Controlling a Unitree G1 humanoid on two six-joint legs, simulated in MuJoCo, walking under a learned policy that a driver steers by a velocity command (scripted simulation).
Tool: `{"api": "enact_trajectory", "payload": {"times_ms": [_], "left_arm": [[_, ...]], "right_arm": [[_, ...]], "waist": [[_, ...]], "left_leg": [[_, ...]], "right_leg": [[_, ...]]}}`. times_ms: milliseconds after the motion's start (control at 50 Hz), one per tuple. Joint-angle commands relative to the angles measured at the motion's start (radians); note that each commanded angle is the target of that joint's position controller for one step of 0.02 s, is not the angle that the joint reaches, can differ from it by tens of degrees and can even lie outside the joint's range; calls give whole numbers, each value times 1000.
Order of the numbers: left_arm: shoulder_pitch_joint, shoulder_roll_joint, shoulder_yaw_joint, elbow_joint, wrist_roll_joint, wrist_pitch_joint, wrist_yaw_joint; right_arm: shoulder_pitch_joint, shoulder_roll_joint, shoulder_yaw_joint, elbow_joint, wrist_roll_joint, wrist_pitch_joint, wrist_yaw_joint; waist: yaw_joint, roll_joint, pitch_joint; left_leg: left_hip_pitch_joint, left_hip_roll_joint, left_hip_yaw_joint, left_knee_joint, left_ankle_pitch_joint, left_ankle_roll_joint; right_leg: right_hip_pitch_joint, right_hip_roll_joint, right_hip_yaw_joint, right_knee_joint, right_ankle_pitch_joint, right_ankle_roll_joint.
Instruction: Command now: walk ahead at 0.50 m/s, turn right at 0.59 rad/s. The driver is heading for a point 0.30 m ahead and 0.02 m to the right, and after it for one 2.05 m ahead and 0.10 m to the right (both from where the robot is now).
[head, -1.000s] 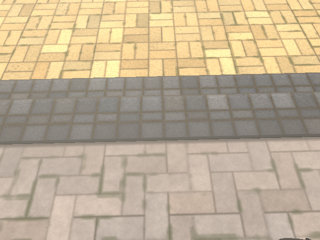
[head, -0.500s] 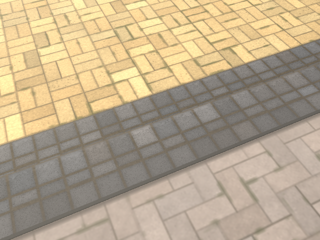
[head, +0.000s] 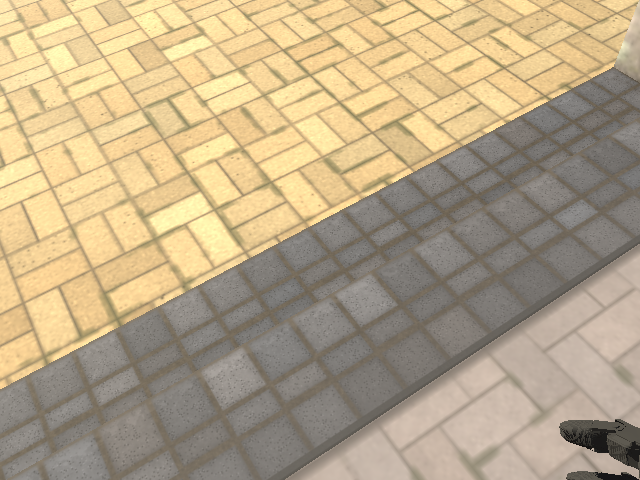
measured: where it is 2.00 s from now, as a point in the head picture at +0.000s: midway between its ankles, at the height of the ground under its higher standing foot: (426, 221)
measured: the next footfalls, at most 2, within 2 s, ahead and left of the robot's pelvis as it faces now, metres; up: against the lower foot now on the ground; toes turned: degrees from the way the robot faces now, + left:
left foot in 0.10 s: +0.25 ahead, +0.14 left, +0.00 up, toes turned -8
right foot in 0.62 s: +0.45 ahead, -0.19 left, +0.00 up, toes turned -21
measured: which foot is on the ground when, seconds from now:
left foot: up 0.00-0.08, down 0.10-0.64, up 0.66-1.00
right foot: down 0.00-0.12, up 0.14-0.60, down 0.62-1.00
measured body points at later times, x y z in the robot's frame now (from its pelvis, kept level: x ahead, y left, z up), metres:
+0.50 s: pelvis +0.27 +0.02 +0.00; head +0.29 +0.00 +0.45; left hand +0.53 +0.19 -0.08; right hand +0.21 -0.26 -0.13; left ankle +0.21 +0.14 -0.74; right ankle +0.38 -0.18 -0.69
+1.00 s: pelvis +0.52 -0.11 +0.00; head +0.53 -0.12 +0.45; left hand +0.63 +0.14 -0.12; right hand +0.60 -0.40 -0.11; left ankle +0.74 +0.00 -0.68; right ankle +0.42 -0.18 -0.74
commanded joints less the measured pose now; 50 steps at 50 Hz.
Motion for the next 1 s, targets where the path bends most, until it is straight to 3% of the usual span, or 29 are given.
{"api": "enact_trajectory", "payload": {"times_ms": [20,80,100,120,140,160,180,200,220,260,340,440,540,580,600,620,640,660,680,700,720,740,760,800,840,880,960,980,1000], "left_arm": [[26,164,46,-40,-6,-3,11],[-3,156,47,-47,-2,10,14],[-12,121,35,-55,3,9,10],[5,64,12,-77,23,9,7],[166,15,-2,-95,-15,-1,5],[137,126,15,-68,-26,-1,10],[13,180,31,-83,-18,3,9],[-43,173,33,-95,-7,8,11],[-73,159,35,-107,4,8,7],[-52,115,33,-106,-7,16,-3],[-111,70,20,-139,-1,28,-8],[-225,33,-2,-156,2,6,-32],[-356,42,-8,-201,1,-6,-56],[-321,76,7,-200,8,-7,-58],[-218,107,25,-171,12,-7,-55],[-61,159,54,-119,11,-4,-46],[112,244,78,-87,14,5,-28],[88,309,76,-86,14,0,-28],[84,210,53,-94,10,-9,-35],[30,176,38,-84,12,-17,-37],[-28,149,30,-81,10,-22,-38],[-80,120,22,-83,16,-26,-40],[-109,97,15,-87,26,-31,-41],[-125,98,18,-72,26,-47,-38],[-119,114,24,-47,31,-62,-32],[-96,117,24,-22,39,-66,-24],[-71,134,24,8,34,-68,-14],[44,41,-25,49,168,-80,-62],[95,43,-20,80,162,-83,-79]], "right_arm": [[-95,-100,-27,-91,8,-27,11],[21,-130,-47,-66,7,-39,9],[129,-159,-62,-43,-4,-45,3],[281,-215,-76,-32,-17,-45,-6],[351,-276,-90,3,-19,-31,1],[322,-176,-70,-14,5,-26,4],[274,-120,-55,-24,7,-20,-2],[221,-107,-46,-28,-4,-12,-5],[195,-89,-40,-19,-10,-9,-6],[183,-70,-36,-5,-14,-16,-11],[210,-115,-53,28,-5,-27,-14],[244,-144,-56,62,4,-12,-11],[328,-191,-65,117,34,15,-10],[324,-214,-68,130,42,28,-14],[309,-219,-67,135,45,35,-17],[315,-192,-54,136,40,38,-22],[317,-128,-26,105,3,32,-25],[423,-24,8,82,-2,11,-13],[333,-135,-18,91,32,-7,-6],[248,-157,-26,56,55,-18,-1],[221,-141,-23,56,43,-22,-6],[216,-137,-27,60,23,-20,-8],[244,-129,-27,70,20,-9,-5],[289,-92,-21,92,24,17,-4],[250,-79,-18,80,23,36,-9],[201,-72,-16,67,22,40,-9],[97,-50,-6,38,21,32,8],[160,-8,38,63,-133,35,46],[147,-12,28,61,-125,34,56]], "waist": [[-10,-137,-17],[-78,-175,-47],[-131,-155,-124],[-181,-32,-282],[-106,318,-393],[-132,188,-311],[-159,89,-180],[-140,19,-105],[-122,20,-51],[-94,71,-35],[-97,30,-15],[-134,2,7],[-158,9,53],[-111,39,11],[-42,43,-57],[32,32,-151],[89,-100,-289],[-17,-308,-407],[44,-184,-384],[33,-181,-227],[-2,-125,-155],[-34,-117,-106],[-67,-129,-95],[-98,-118,-87],[-97,-103,-39],[-80,-97,-7],[-38,-98,29],[-52,-103,35],[-36,-93,55]], "left_leg": [[114,-42,11,-69,3,21],[260,-54,33,-115,-100,69],[441,-22,20,-125,-91,104],[715,153,-154,-101,-137,161],[1009,368,-646,-212,-378,332],[953,367,-711,-272,-639,308],[821,322,-542,-290,-621,262],[688,281,-411,-305,-490,238],[593,247,-319,-325,-383,237],[510,196,-175,-372,-271,223],[520,219,-41,-421,-104,262],[539,180,120,-432,20,244],[653,233,145,-407,86,234],[702,242,165,-310,338,215],[687,221,201,-182,481,192],[593,176,242,6,489,158],[343,124,261,335,123,113],[11,-60,153,636,-642,65],[-88,-25,17,728,-649,73],[-156,18,34,722,-565,87],[-129,60,43,663,-474,90],[-86,84,44,604,-411,83],[-25,101,34,581,-363,77],[21,105,39,548,-322,56],[-19,104,24,483,-246,36],[-57,89,-1,383,-130,30],[-36,49,38,164,67,49],[-134,54,39,183,99,61],[-225,67,-4,177,76,69]], "right_leg": [[-45,-242,216,-31,181,-125],[-21,-236,262,83,268,-93],[-60,-179,223,224,313,-62],[-193,-109,138,511,130,-22],[-555,16,40,824,-335,45],[-676,-75,66,947,-284,57],[-697,-108,37,965,-189,62],[-658,-143,4,943,-120,66],[-636,-171,5,898,-75,68],[-562,-206,-15,838,-36,67],[-626,-229,-33,718,43,86],[-561,-206,-85,428,255,78],[-523,-173,-148,242,197,41],[-422,-132,-182,196,119,6],[-261,-99,-208,149,148,-20],[-14,-76,-212,129,198,-47],[306,-269,40,174,255,-110],[508,-492,539,37,63,-276],[469,-485,552,-29,-17,-260],[352,-442,386,-43,53,-218],[224,-394,272,-57,141,-189],[118,-359,197,-86,212,-175],[48,-336,153,-120,253,-169],[-21,-339,84,-177,303,-183],[-59,-339,10,-221,317,-179],[-51,-326,-61,-236,313,-156],[-24,-316,-176,-254,305,-107],[86,-394,-135,-248,311,-175],[189,-429,-119,-232,338,-189]]}}
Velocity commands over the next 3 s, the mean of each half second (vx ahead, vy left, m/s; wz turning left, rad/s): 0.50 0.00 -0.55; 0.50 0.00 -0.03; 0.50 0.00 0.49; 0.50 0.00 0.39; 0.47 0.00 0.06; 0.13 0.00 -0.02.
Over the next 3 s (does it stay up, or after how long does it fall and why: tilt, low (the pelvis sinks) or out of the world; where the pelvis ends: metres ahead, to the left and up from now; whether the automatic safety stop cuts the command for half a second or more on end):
stays up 1.59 -0.04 -0.30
